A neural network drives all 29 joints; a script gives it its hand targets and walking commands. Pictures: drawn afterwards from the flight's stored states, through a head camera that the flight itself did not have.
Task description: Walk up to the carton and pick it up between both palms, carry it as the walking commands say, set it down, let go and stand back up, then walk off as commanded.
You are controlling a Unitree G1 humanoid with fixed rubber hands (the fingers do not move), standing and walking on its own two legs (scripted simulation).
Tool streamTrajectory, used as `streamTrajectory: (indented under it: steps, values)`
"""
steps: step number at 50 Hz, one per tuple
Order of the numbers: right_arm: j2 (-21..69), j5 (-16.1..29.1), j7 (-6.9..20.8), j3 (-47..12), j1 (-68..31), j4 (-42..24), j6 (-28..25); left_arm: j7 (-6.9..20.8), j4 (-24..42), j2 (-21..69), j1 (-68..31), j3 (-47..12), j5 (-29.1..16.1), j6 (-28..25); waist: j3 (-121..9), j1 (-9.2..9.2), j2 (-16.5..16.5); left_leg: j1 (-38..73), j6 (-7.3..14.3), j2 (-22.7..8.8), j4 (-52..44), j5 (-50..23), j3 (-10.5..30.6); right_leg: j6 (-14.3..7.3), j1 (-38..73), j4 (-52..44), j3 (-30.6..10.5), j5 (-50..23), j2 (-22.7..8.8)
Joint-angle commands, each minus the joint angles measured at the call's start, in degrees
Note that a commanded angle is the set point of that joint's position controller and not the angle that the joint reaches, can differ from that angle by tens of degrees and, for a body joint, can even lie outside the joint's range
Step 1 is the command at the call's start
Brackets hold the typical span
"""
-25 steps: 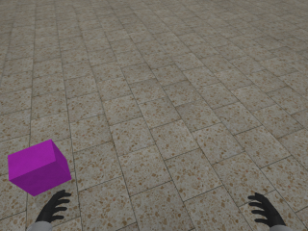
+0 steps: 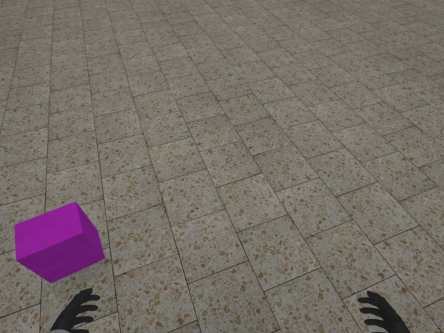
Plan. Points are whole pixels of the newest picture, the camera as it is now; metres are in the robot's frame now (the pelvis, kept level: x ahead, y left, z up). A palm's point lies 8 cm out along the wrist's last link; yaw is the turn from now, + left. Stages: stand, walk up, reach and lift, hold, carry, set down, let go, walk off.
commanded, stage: stand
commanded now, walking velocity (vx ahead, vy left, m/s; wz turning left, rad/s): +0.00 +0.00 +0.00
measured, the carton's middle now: (63, 243) +0.54 +0.71 -0.63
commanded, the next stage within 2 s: walk up in 0.40 s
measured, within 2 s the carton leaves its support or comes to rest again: neither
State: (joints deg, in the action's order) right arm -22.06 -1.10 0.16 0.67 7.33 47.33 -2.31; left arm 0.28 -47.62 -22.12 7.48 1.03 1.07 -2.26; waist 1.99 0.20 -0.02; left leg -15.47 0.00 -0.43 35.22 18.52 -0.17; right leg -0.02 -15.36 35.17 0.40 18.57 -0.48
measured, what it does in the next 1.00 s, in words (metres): steps on the spot, turning left: left foot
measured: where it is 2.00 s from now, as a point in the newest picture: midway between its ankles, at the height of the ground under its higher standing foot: (145, 329)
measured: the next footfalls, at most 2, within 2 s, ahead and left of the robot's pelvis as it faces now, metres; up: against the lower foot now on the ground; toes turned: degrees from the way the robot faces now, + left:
left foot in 0.88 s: +0.10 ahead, +0.25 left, +0.00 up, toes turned +20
right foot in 1.12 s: +0.18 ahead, +0.04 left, +0.00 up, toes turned +22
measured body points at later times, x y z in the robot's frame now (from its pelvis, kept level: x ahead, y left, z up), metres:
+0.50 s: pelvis +0.00 +0.00 +0.02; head +0.00 +0.00 +0.47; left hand +0.12 +0.31 -0.09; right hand +0.12 -0.31 -0.09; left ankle +0.00 +0.12 -0.73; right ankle +0.00 -0.12 -0.73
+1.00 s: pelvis +0.03 +0.09 -0.01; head +0.04 +0.10 +0.44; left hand +0.01 +0.48 -0.08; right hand +0.29 -0.18 -0.07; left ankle +0.06 +0.23 -0.73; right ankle +0.05 -0.07 -0.69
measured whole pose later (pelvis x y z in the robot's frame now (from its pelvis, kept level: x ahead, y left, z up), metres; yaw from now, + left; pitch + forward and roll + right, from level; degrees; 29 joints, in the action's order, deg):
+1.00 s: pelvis +0.03 +0.09 -0.01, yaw +21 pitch -1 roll +0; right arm -28.5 -1.8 6.5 5.3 12.9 36.6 1.7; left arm -0.1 -43.4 -31.1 13.6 5.5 1.0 -3.4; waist 2.4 -0.6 -0.8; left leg -25.1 2.2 0.0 40.5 14.9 1.5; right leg 0.5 -22.0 58.1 2.8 32.4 -6.4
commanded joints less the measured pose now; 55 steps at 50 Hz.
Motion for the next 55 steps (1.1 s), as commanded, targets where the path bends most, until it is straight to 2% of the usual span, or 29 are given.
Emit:
streamTrajectory:
  steps: [1,13,29,30,31,32,33,34,35,38,40,42,43,44,45,46,47,48,49,50,51,53,54,55]
  values:
    - [-9.54,0.13,-0.21,2.07,-2.91,-2.10,-0.67,-0.20,2.03,-9.49,-2.84,2.03,-0.14,-0.65,-4.21,0.00,0.15,1.80,3.21,-4.92,-7.58,-10.33,5.38,-3.22,1.94,-7.42,-5.39,-10.41,-4.92]
    - [-9.71,0.27,-0.13,1.42,-4.29,3.77,-0.26,-0.15,-3.86,-9.76,-4.27,1.30,-0.29,-0.32,-3.60,-0.05,0.05,5.76,2.38,-5.63,-13.50,-12.78,5.24,-2.31,5.65,-13.44,-5.39,-12.66,-5.73]
    - [-10.20,0.33,-0.25,1.15,-5.07,9.15,0.11,-0.33,-9.05,-10.20,-5.07,0.90,-0.30,0.08,-2.70,0.02,0.08,7.40,1.75,-6.40,-17.67,-11.40,5.40,-1.74,7.19,-17.50,-5.53,-11.67,-6.36]
    - [-15.80,-1.19,3.17,3.58,-5.72,1.46,2.51,-1.05,-4.60,-16.91,2.85,6.09,-0.42,-0.53,-0.74,3.94,-0.04,-12.97,4.44,-3.08,-9.88,-1.08,11.04,-3.15,21.98,-12.63,-2.38,-0.45,-5.59]
    - [-14.61,-1.74,5.02,3.85,-9.86,-2.86,3.60,-1.40,-4.34,-20.56,10.31,7.37,0.08,-1.03,-0.35,7.11,-5.12,-24.76,2.61,-1.01,-1.77,6.78,6.00,-7.44,27.22,-17.69,-11.12,9.04,-14.19]
    - [-12.44,-2.81,5.72,4.20,-9.35,-5.70,4.20,-1.93,-2.17,-22.82,9.49,8.73,0.76,-1.58,0.28,6.85,-11.11,-28.79,1.13,-3.53,13.63,6.39,3.92,-13.08,22.04,-25.84,-20.00,14.26,-27.55]
    - [-14.24,-3.20,5.97,5.36,-7.55,-6.53,4.50,-2.13,1.00,-21.37,5.87,8.47,0.73,-2.11,1.15,4.49,-4.17,-28.50,0.10,-7.53,19.57,4.67,6.83,-14.68,16.87,-26.32,-19.90,11.31,-30.14]
    - [-14.78,-2.57,6.57,6.16,-4.55,-6.73,4.69,-2.32,2.89,-19.30,3.16,8.13,0.50,-2.47,0.84,2.06,-1.34,-26.00,-0.44,-9.21,21.73,2.51,8.24,-13.74,13.71,-25.83,-15.53,9.54,-28.65]
    - [-14.62,-2.03,7.32,6.61,-2.86,-6.80,4.95,-2.31,3.84,-18.33,2.10,7.72,0.68,-2.95,0.95,0.88,-0.53,-23.28,-1.08,-10.56,20.26,0.92,8.55,-12.51,11.49,-25.07,-9.67,6.60,-26.38]
    - [-12.16,-1.28,8.84,6.22,-1.97,-9.76,4.33,-2.20,5.00,-18.47,3.36,8.56,1.17,-3.12,-0.06,2.27,-5.45,-16.42,-0.67,-8.24,10.96,-1.98,2.43,-10.99,8.93,-21.20,3.80,-4.99,-20.52]
    - [-12.32,-1.27,9.40,6.40,-0.63,-11.11,4.07,-1.61,6.33,-19.89,1.46,8.70,1.46,-2.88,-0.85,1.34,-6.49,-9.81,0.11,-7.17,7.10,-1.57,-0.80,-9.55,3.61,-16.46,8.22,-7.49,-19.01]
    - [-13.37,-1.08,9.11,7.07,2.78,-11.59,3.84,-1.13,7.24,-20.43,0.92,8.58,1.43,-2.36,-2.23,-0.13,-7.11,-1.52,1.31,-4.37,3.37,-2.66,-4.91,-8.09,-1.54,-11.18,10.58,-3.94,-17.38]
    - [-14.54,-1.46,8.63,7.63,5.94,-11.05,3.62,-0.94,7.31,-19.43,1.89,8.08,1.51,-2.04,-3.77,-1.53,-3.99,4.18,2.17,-1.90,1.77,-1.47,-5.69,-6.86,-4.80,-4.03,12.63,0.39,-15.11]
    - [-16.77,-1.92,7.79,8.56,11.13,-10.05,3.47,-0.84,7.62,-17.44,3.56,7.24,1.38,-1.71,-6.42,-4.01,1.80,10.66,3.90,1.10,0.95,3.35,-4.94,-5.06,-8.25,6.80,13.87,1.60,-12.47]
    - [-23.09,-2.00,6.70,9.95,16.69,-10.09,3.52,-0.51,9.92,-14.42,3.56,6.00,0.60,-1.43,-5.41,-7.78,18.50,13.43,9.73,-7.56,-12.08,12.66,14.68,-1.40,-19.11,26.31,17.00,8.42,-5.55]
    - [-26.54,-1.28,6.41,10.31,16.10,-11.52,3.25,-0.63,12.23,-14.15,1.56,5.26,-0.35,-1.60,-5.23,-7.96,22.52,12.22,17.43,-15.81,-22.22,22.62,39.09,-0.09,-28.59,32.68,5.87,21.08,-1.45]
    - [-24.86,-0.11,5.94,9.98,12.05,-12.78,3.26,-0.67,11.05,-17.66,2.51,5.84,-0.54,-1.56,-4.95,-5.54,11.55,8.38,18.06,-16.99,-22.69,28.35,38.03,0.08,-25.30,32.87,-0.26,16.72,-4.65]
    - [-22.93,0.07,5.56,9.29,8.00,-13.89,3.54,-0.30,9.13,-18.48,5.23,6.13,-0.58,-1.84,-3.07,-2.72,8.94,2.57,16.71,-15.24,-20.64,27.09,32.33,0.29,-21.87,29.76,0.27,14.88,-5.97]
    - [-21.39,-0.36,5.43,8.74,5.25,-14.88,3.62,-0.28,7.80,-18.28,7.43,6.34,-0.53,-2.24,-1.32,-1.31,9.89,-2.45,15.04,-12.36,-19.10,23.94,26.92,0.49,-17.91,22.90,0.95,16.30,-5.65]
    - [-19.98,-0.77,5.50,8.28,4.28,-15.68,3.47,-0.32,6.39,-18.58,10.27,6.60,-0.17,-2.61,-1.10,-1.08,10.39,-5.39,14.20,-9.83,-18.02,19.61,24.17,0.85,-13.35,18.30,2.29,14.98,-3.97]
    - [-19.00,-1.24,5.78,7.94,4.83,-15.84,3.31,-0.25,5.32,-18.33,13.32,6.76,0.11,-2.85,-1.51,-0.91,11.38,-7.51,13.78,-8.49,-17.94,17.34,23.11,0.89,-9.36,15.88,3.42,12.66,-2.41]
    - [-17.84,-1.80,6.05,7.84,4.53,-16.80,3.12,-0.29,5.08,-17.56,17.10,7.14,0.03,-3.24,-1.98,0.70,13.18,-11.59,13.49,-8.11,-18.15,17.79,23.11,0.21,-3.17,11.00,4.60,11.45,-0.45]
    - [-17.35,-1.95,6.10,7.90,2.72,-17.64,3.26,-0.35,4.84,-17.16,19.67,7.46,-0.06,-3.57,-2.07,2.76,12.89,-15.69,12.13,-6.86,-16.44,17.95,21.44,-0.80,2.99,6.01,5.05,8.40,-0.04]
    - [-16.06,-2.01,6.00,7.67,-0.12,-19.01,3.55,-0.61,3.84,-17.35,25.41,8.17,0.16,-4.06,-2.10,6.78,10.29,-24.73,8.56,-3.68,-11.69,22.06,18.34,-1.54,14.55,-1.54,5.28,3.95,0.37]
